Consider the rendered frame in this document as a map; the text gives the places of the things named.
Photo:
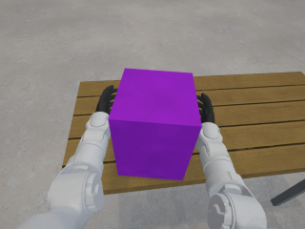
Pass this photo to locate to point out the right robot forearm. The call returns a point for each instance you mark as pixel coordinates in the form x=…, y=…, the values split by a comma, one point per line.
x=217, y=164

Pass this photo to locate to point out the left robot hand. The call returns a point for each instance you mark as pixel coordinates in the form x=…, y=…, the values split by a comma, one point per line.
x=104, y=103

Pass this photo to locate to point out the table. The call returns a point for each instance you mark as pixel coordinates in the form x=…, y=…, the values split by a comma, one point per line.
x=261, y=117

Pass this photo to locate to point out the left robot forearm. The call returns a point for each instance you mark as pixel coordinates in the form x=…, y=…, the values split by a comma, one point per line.
x=92, y=147

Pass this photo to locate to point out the left robot upper arm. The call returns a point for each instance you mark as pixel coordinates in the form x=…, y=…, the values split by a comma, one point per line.
x=73, y=199

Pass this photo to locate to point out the right robot upper arm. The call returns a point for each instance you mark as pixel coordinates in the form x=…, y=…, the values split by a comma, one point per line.
x=234, y=211

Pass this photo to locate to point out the carton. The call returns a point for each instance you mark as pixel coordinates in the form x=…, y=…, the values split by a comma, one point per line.
x=154, y=123

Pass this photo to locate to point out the right robot hand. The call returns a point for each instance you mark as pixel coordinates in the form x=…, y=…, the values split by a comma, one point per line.
x=207, y=112

